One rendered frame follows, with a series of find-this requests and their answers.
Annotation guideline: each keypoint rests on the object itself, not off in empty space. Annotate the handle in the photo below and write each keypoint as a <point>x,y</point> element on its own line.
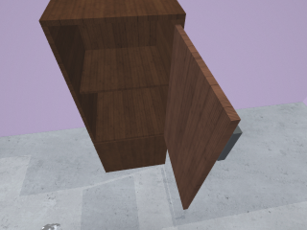
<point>230,143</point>

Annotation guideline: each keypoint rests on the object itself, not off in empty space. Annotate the cupboard door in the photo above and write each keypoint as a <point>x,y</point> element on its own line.
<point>199,118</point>

